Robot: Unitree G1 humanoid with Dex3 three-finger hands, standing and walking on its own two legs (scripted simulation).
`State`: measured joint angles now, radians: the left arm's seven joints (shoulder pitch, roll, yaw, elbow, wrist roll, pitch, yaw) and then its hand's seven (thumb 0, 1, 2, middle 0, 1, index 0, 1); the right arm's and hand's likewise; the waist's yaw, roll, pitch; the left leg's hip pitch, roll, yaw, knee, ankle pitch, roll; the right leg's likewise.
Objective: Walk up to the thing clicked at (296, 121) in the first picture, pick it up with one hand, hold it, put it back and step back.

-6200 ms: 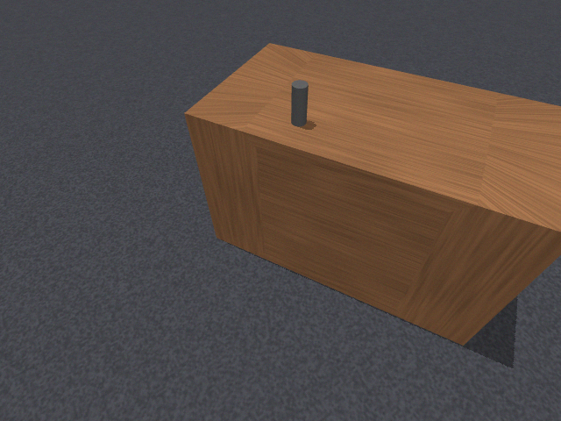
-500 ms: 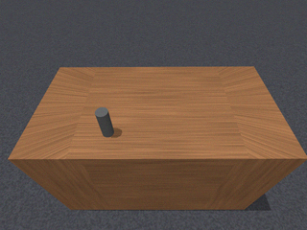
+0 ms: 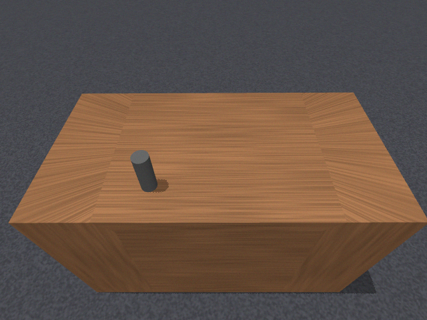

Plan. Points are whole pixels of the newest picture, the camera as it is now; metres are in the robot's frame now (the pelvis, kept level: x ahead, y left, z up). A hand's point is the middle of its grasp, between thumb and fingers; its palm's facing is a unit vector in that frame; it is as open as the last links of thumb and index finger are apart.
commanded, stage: stand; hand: left
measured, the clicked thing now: (144, 172) +0.49 +0.20 -0.07
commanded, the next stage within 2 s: rise first in 0.24 s
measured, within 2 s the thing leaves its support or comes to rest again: neither
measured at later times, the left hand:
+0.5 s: hand out of the picture +0.14 +0.25 -0.14, palm faces +0.12 -0.94 -0.31, open 9.1 cm
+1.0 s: hand (89, 295) +0.19 +0.26 -0.06, palm faces +0.25 -0.90 -0.34, open 17.1 cm
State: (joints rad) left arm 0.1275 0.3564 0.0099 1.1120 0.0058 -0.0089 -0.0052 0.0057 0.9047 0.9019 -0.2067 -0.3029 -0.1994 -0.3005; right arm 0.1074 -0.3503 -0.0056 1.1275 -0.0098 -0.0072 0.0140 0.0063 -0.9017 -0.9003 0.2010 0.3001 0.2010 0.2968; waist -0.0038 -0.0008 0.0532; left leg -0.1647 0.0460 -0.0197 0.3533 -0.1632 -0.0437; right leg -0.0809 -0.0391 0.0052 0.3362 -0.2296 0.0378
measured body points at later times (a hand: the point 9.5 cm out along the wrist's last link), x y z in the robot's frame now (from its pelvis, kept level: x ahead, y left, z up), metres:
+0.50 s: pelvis -0.01 +0.00 -0.01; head +0.03 +0.00 +0.44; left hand +0.13 +0.29 -0.12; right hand +0.13 -0.29 -0.12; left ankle +0.02 +0.15 -0.75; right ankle -0.03 -0.14 -0.75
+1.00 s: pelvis +0.01 +0.00 -0.01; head +0.02 +0.00 +0.44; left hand +0.18 +0.30 -0.04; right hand +0.17 -0.26 -0.09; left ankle +0.02 +0.15 -0.75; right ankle -0.03 -0.14 -0.75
